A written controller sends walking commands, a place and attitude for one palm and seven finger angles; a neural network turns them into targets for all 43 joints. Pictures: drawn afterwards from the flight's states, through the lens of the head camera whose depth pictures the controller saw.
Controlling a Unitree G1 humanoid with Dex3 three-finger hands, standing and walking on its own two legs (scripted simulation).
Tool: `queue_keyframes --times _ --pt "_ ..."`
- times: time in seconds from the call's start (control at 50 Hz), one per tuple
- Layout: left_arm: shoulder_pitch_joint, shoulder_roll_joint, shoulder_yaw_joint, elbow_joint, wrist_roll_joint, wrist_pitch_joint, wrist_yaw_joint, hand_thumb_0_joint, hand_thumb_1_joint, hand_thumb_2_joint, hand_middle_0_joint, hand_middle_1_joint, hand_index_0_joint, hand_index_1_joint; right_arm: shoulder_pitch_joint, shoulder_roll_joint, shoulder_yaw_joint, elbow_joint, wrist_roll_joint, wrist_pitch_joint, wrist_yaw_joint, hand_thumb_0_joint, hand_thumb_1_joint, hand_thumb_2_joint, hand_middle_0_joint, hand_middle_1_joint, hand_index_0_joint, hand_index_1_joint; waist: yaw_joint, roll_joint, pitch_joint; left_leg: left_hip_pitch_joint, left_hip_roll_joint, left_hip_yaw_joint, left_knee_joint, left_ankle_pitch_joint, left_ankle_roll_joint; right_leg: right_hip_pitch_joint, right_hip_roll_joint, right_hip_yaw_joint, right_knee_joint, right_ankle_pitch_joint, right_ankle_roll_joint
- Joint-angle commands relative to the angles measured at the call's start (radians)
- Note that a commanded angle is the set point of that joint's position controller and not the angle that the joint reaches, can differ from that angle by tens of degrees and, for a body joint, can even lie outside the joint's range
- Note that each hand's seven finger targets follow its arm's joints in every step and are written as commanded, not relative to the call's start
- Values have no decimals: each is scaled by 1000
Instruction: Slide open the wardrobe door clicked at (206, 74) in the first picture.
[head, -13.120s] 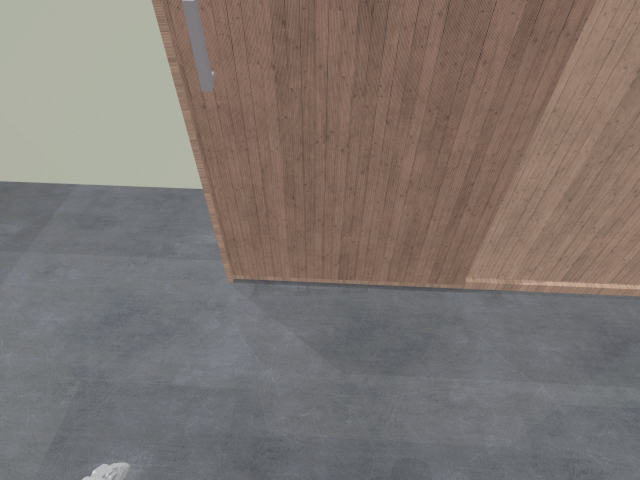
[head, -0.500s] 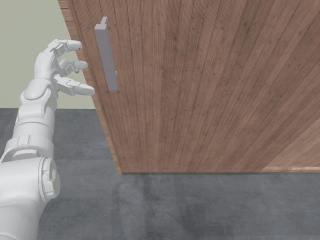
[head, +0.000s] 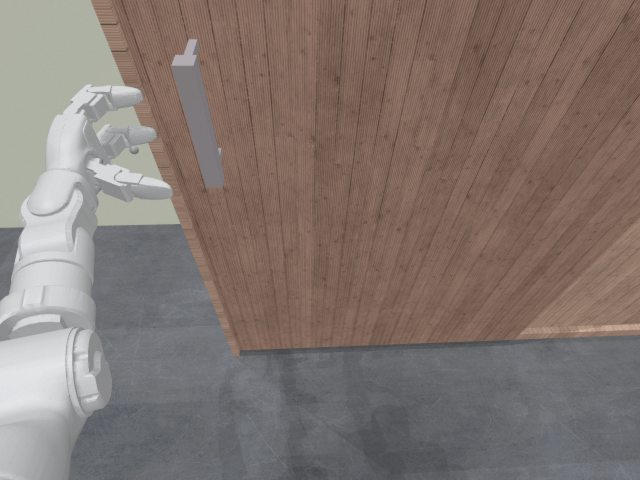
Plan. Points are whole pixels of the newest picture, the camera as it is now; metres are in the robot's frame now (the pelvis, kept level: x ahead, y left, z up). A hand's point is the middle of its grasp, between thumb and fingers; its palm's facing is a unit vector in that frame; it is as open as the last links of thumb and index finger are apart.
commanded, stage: move the hooked fingers beside the handle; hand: left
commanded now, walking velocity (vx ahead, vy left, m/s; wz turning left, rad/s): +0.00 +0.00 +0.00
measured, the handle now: (204, 119) +0.54 +0.14 +0.16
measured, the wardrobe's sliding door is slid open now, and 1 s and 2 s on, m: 0.00 0.00 0.00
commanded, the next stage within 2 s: feel for the door with the fingertips in 0.02 s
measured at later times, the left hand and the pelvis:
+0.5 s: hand (178, 152) +0.46 +0.16 +0.17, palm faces +0.04 -1.00 -0.02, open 14.0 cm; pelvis -0.01 +0.00 +0.00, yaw +1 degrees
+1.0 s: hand (179, 138) +0.49 +0.16 +0.17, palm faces +0.05 -1.00 -0.01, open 14.0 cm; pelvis -0.01 -0.01 +0.00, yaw +0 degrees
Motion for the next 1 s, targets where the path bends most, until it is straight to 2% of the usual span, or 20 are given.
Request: queue_keyframes --times 0.0,0.02,0.1,0.2,0.24,0.26,0.28,0.32,0.36,0.44,0.48,0.54,0.6,0.62,0.68,0.74,0.8,0.86,0.96,0.98 --pt "-484 203 1 -218 -30 -25 -4 0 -500 300 -300 -1200 -300 -1200 8 -163 -61 -100 7 -42 -20 0 -900 -900 200 300 200 300 3 45 -321 205 -68 -46 -51 297 39 93 58 6 -54 354 -27" --pt "-456 229 30 -212 -27 -13 4 0 -500 300 -300 -1200 -300 -1200 9 -166 -61 -103 4 -40 -21 0 -900 -900 200 300 200 300 17 50 -323 198 -67 -47 -53 308 38 103 56 5 -50 360 -30" --pt "-436 205 12 -275 -13 -5 28 0 -500 300 -300 -1200 -300 -1200 -1 -157 -59 -116 2 -36 -15 0 -900 -900 200 300 200 300 23 71 -350 229 -67 -48 -49 367 35 121 55 2 -44 397 -33" --pt "-540 79 -90 -319 -29 -18 46 0 -500 300 -300 -1200 -300 -1200 -27 -147 -57 -112 4 -45 -16 0 -900 -900 200 300 200 300 -20 34 -302 251 -63 -60 -53 306 35 64 58 -1 -61 331 -28" --pt "-546 68 -87 -279 -31 -14 59 0 -500 300 -300 -1200 -300 -1200 -31 -147 -55 -103 4 -49 -16 0 -900 -900 200 300 200 300 -12 38 -280 240 -65 -62 -57 269 31 46 59 -2 -65 292 -30" --pt "-559 99 -65 -266 -27 -15 69 0 -500 300 -300 -1200 -300 -1200 -28 -153 -53 -97 1 -49 -17 0 -900 -900 200 300 200 300 -13 7 -278 227 -67 -61 -56 253 36 53 57 -2 -66 282 -29" --pt "-584 135 -38 -253 -18 -16 78 0 -500 300 -300 -1200 -300 -1200 -28 -154 -53 -93 -2 -48 -18 0 -900 -900 200 300 200 300 -7 22 -303 224 -69 -63 -60 254 34 62 52 1 -62 287 -30" --pt "-595 69 -81 -222 -8 -17 95 0 -500 300 -300 -1200 -300 -1200 -33 -139 -46 -92 -2 -51 -15 0 -900 -900 200 300 200 300 -15 23 -290 223 -71 -62 -60 246 31 46 52 -3 -58 274 -29" --pt "-580 101 -57 -225 12 -32 113 0 -500 300 -300 -1200 -300 -1200 -28 -141 -46 -91 -10 -53 -10 0 -900 -900 200 300 200 300 2 57 -330 232 -72 -61 -54 269 29 65 51 1 -49 288 -32" --pt "-576 48 -82 -238 14 -54 132 0 -500 300 -300 -1200 -300 -1200 -30 -130 -47 -98 -13 -61 1 0 -900 -900 200 300 200 300 4 52 -375 245 -71 -62 -50 296 24 83 54 0 -37 324 -33" --pt "-565 102 -33 -201 9 -56 137 0 -500 300 -300 -1200 -300 -1200 -26 -140 -49 -93 -13 -58 -2 0 -900 -900 200 300 200 300 6 -11 -375 219 -70 -58 -53 283 30 103 52 3 -42 336 -29" --pt "-593 152 4 -114 18 -49 139 0 -500 300 -300 -1200 -300 -1200 -16 -143 -44 -83 -12 -51 -7 0 -900 -900 200 300 200 300 0 -75 -305 145 -74 -46 -66 220 35 108 49 12 -53 317 -22" --pt "-642 193 13 -104 48 -69 147 0 -500 300 -300 -1200 -300 -1200 -6 -143 -44 -79 -17 -50 -7 0 -900 -900 200 300 200 300 -9 -28 -302 140 -76 -40 -60 208 38 95 46 24 -55 306 -21" --pt "-643 167 -14 -109 54 -79 144 0 -500 300 -300 -1200 -300 -1200 -5 -138 -44 -82 -18 -52 -4 0 -900 -900 200 300 200 300 -11 6 -308 145 -79 -39 -58 207 36 89 47 26 -53 304 -23" --pt "-626 189 0 -131 49 -111 128 0 -500 300 -300 -1200 -300 -1200 8 -143 -52 -82 -18 -54 -2 0 -900 -900 200 300 200 300 -8 23 -369 169 -79 -38 -47 246 37 120 50 29 -43 353 -26" --pt "-627 164 -12 -96 26 -104 97 0 -500 300 -300 -1200 -300 -1200 23 -148 -58 -69 -14 -58 -5 0 -900 -900 200 300 200 300 -20 -16 -366 166 -78 -36 -43 236 38 113 55 27 -48 357 -23" --pt "-631 172 -12 -78 19 -82 80 0 -500 300 -300 -1200 -300 -1200 32 -155 -61 -62 -10 -53 -7 0 -900 -900 200 300 200 300 -23 6 -359 160 -81 -33 -42 232 40 104 52 29 -53 355 -21" --pt "-654 169 -20 -61 29 -71 87 0 -500 300 -300 -1200 -300 -1200 47 -158 -61 -54 -13 -52 -7 0 -900 -900 200 300 200 300 -34 10 -328 153 -79 -38 -42 223 41 77 53 25 -58 328 -21" --pt "-684 223 22 -92 35 -99 107 0 -500 300 -300 -1200 -300 -1200 61 -163 -61 -52 -22 -54 -5 0 -900 -900 200 300 200 300 -28 10 -370 158 -80 -45 -36 250 40 94 55 24 -46 348 -24" --pt "-682 203 8 -87 34 -101 108 0 -500 300 -300 -1200 -300 -1200 56 -158 -61 -56 -21 -56 -2 0 -900 -900 200 300 200 300 -30 12 -368 157 -80 -42 -36 243 41 88 55 27 -49 345 -21"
